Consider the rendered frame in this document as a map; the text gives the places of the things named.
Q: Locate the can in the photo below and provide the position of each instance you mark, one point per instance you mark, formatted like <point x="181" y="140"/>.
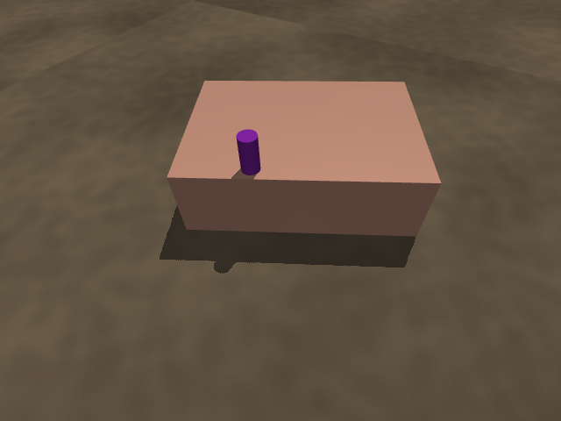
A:
<point x="248" y="150"/>

